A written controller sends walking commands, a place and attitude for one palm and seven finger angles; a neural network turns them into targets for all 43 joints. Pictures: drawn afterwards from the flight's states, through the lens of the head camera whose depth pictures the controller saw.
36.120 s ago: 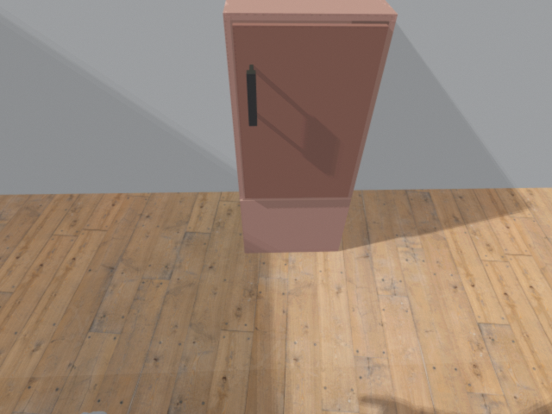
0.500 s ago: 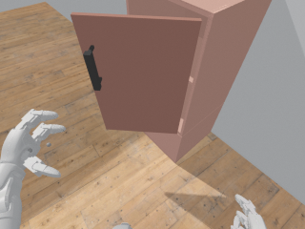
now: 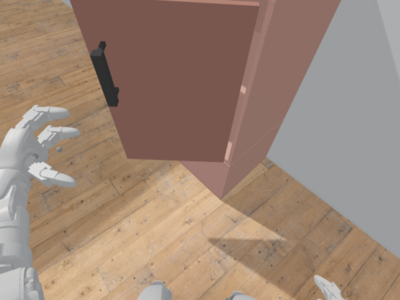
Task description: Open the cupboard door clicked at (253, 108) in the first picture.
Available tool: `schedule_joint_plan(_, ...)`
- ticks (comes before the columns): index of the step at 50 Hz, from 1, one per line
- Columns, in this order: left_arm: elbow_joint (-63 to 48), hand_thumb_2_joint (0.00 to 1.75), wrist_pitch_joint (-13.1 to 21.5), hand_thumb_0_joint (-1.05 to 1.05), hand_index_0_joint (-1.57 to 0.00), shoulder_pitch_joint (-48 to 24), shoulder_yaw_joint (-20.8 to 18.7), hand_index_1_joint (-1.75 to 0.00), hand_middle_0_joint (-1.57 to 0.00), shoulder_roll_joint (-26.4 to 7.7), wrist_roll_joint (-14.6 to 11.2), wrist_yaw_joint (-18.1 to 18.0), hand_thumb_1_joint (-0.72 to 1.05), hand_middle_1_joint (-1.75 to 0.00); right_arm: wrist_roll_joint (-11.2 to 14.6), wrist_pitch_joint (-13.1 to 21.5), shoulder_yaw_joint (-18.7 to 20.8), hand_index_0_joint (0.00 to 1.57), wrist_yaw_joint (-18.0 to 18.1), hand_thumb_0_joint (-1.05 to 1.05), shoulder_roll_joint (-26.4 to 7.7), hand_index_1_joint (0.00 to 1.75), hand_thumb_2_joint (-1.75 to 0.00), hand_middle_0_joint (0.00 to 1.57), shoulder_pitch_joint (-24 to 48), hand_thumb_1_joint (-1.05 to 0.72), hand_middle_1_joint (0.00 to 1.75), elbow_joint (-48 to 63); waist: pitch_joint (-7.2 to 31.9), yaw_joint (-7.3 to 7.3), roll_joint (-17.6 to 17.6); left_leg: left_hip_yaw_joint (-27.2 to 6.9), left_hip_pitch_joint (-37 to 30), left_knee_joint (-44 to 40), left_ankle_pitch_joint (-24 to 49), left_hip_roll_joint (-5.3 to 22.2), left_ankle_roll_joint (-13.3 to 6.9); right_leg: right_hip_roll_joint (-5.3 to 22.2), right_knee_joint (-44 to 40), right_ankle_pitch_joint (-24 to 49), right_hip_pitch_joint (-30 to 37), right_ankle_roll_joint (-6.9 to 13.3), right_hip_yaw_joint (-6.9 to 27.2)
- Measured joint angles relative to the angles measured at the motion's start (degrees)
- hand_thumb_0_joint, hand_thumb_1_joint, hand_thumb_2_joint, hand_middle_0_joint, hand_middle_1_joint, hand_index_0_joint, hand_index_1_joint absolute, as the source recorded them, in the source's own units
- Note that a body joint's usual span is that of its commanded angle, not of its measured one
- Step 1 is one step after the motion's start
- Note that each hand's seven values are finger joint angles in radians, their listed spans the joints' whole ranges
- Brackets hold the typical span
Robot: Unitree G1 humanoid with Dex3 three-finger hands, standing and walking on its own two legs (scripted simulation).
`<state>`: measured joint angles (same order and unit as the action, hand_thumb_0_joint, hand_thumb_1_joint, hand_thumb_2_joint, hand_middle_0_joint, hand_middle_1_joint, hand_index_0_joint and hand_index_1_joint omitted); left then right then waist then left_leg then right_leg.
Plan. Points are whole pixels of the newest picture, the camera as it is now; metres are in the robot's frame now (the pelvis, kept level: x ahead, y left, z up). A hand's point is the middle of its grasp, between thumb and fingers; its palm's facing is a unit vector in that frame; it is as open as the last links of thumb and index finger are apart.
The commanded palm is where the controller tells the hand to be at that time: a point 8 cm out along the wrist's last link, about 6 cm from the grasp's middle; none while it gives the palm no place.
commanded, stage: move the hooked fingers beside the handle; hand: left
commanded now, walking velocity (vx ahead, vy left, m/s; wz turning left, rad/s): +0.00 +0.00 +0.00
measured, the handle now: (108, 75) +0.61 +0.25 +0.07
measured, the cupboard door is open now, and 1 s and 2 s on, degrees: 45 45 45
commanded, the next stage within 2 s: slide the fingers in behind the handle in 1.92 s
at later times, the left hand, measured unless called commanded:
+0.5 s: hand (67, 119) +0.44 +0.29 +0.09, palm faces +0.00 -1.00 +0.00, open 14.0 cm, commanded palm +0.43 +0.34 +0.08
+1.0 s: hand (72, 93) +0.52 +0.30 +0.09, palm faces +0.01 -1.00 +0.01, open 14.0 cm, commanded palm +0.52 +0.34 +0.08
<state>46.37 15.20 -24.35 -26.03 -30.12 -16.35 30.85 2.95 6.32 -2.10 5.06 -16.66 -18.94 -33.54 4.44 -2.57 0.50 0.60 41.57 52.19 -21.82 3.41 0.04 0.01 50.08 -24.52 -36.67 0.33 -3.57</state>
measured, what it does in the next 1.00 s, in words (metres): stands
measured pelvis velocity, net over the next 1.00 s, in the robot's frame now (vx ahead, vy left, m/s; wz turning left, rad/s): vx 0.00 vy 0.02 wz -0.05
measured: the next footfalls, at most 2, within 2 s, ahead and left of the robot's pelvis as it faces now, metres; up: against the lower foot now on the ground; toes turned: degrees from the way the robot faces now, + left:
none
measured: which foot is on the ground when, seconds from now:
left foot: down 0.00-1.00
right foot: down 0.00-1.00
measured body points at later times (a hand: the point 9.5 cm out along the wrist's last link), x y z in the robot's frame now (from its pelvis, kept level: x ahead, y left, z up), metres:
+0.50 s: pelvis +0.00 +0.01 -0.01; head +0.09 +0.04 +0.43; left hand +0.44 +0.34 +0.09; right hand +0.05 -0.26 -0.11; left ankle +0.04 +0.12 -0.69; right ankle +0.00 -0.12 -0.69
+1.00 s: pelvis +0.00 +0.02 -0.03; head +0.15 +0.05 +0.39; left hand +0.52 +0.36 +0.09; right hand -0.02 -0.26 -0.11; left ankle +0.04 +0.12 -0.69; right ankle +0.00 -0.12 -0.69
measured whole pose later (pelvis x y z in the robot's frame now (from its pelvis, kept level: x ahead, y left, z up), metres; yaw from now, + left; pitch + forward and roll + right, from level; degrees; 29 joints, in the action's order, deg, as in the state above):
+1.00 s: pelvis +0.00 +0.02 -0.03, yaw -3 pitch +23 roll -5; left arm 76.3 15.8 -59.8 -31.3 -51.7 -4.4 30.2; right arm 1.3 -3.3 -4.5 4.4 -17.3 -23.6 -34.3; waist 4.2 -12.0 0.4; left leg -0.2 60.0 61.6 -24.5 5.4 -1.2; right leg -1.9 55.6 -24.8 -53.5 -0.9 -3.7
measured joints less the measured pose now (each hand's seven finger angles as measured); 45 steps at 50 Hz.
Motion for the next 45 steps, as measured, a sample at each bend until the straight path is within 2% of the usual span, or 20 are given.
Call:
schedule_joint_plan(7,3.5,0.30,1.7,-0.01,-0.30,-3.9,-0.5,-1.20,-0.30,-0.4,1.1,-0.3,-0.50,-1.20,-0.2,-1.9,0.3,0.20,-0.5,0.01,0.1,0.30,-0.90,0.20,-1.5,-0.90,0.30,-1.1,0.3,-0.74,-0.2,0.4,1.8,0.8,-0.4,0.0,-0.4,0.0,0.5,-0.1,-1.8,-0.4,0.4)
schedule_joint_plan(12,7.7,0.30,2.3,-0.01,-0.30,-7.7,-1.3,-1.20,-0.30,-2.1,2.7,-0.8,-0.50,-1.20,-0.5,-3.0,0.1,0.20,-0.7,0.01,0.3,0.30,-0.90,0.20,-1.7,-0.90,0.30,-1.2,0.5,-1.68,-0.4,0.4,3.3,1.7,-0.7,0.1,-0.6,-0.1,1.0,-0.1,-3.2,-0.5,0.5)
schedule_joint_plan(27,18.4,0.30,4.2,-0.01,-0.30,-18.8,-2.4,-1.20,-0.30,-7.4,5.4,-0.5,-0.50,-1.20,-1.1,-6.2,-0.2,0.20,-1.2,0.00,0.1,0.30,-0.90,0.20,-2.1,-0.90,0.30,-1.4,0.9,-3.58,-0.6,0.3,8.3,4.3,-1.4,0.5,-1.0,-0.4,2.9,-0.3,-7.9,-0.9,0.6)
schedule_joint_plan(45,27.9,0.30,1.8,-0.01,-0.30,-32.2,-4.6,-1.20,-0.30,-17.9,10.3,-0.7,-0.50,-1.20,-1.6,-9.1,-1.6,0.20,-0.8,0.00,-0.6,0.30,-0.90,0.20,-4.0,-0.90,0.30,-1.4,0.1,-8.03,-0.4,-0.6,16.1,8.1,-2.2,1.6,-1.1,-1.5,5.0,-0.3,-14.8,-1.0,0.0)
